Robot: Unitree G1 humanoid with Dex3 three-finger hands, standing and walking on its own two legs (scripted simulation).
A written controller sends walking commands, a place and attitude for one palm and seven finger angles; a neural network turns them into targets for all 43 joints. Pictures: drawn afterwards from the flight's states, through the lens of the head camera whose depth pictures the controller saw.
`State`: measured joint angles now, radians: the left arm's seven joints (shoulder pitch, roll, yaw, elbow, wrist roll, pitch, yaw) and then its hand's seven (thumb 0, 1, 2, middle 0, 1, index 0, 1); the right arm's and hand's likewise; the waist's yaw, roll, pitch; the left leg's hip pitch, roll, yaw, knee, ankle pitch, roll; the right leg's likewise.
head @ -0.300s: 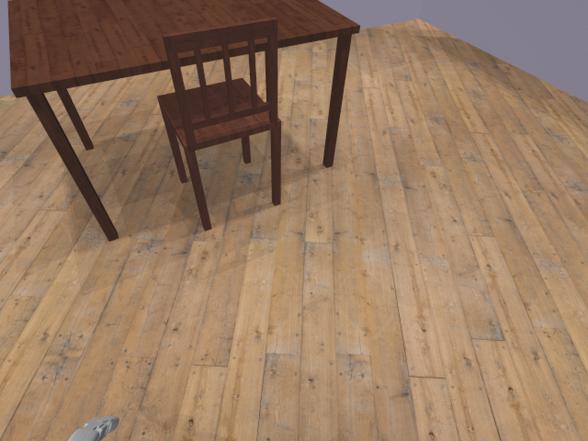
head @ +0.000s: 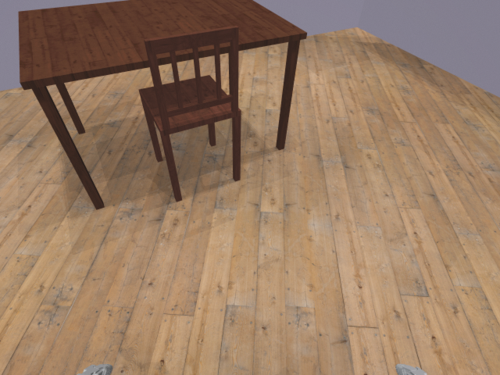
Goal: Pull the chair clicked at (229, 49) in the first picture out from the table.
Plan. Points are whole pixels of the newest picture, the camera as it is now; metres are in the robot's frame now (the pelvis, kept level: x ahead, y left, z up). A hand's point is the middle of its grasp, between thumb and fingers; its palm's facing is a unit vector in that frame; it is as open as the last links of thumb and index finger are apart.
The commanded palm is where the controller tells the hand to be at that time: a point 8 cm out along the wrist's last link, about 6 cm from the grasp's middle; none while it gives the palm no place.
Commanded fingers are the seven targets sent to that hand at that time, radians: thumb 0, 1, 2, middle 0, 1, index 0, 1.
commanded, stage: stand and wait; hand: left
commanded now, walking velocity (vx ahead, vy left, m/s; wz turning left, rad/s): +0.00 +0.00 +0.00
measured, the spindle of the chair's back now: (197, 76) +1.18 +0.28 -0.10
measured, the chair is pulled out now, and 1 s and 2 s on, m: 0.00 0.00 0.00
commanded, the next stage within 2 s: look at it before walking up in 0.54 s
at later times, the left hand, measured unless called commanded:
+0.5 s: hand out of the picture +0.05 +0.23 -0.15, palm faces -0.04 -0.94 -0.33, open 7.4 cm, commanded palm none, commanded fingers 0.00 0.90 0.90 -0.20 -0.30 -0.20 -0.30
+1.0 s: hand out of the picture +0.06 +0.23 -0.15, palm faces -0.03 -0.95 -0.32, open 7.4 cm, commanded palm none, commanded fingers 0.00 0.90 0.90 -0.20 -0.30 -0.20 -0.30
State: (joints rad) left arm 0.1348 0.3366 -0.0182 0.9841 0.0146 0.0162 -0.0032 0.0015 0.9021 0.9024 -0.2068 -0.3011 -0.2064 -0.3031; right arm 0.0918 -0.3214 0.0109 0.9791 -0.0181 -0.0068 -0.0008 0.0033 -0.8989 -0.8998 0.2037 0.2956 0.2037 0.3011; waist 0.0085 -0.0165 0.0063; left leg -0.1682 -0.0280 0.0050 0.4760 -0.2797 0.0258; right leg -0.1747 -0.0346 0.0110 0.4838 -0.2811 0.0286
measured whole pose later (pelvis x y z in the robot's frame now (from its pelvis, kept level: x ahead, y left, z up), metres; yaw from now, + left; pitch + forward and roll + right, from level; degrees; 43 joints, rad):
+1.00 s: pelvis -0.02 -0.02 +0.01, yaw +0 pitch -2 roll +0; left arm 0.13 0.34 -0.01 1.08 0.01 0.00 -0.01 0.00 0.90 0.90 -0.21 -0.30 -0.21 -0.30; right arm 0.13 -0.33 0.01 1.10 -0.01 -0.01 0.00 0.00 -0.90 -0.90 0.20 0.30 0.20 0.30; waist 0.00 -0.01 0.03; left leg -0.15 0.00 0.00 0.38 -0.20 0.00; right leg -0.16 -0.01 0.00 0.40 -0.21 0.00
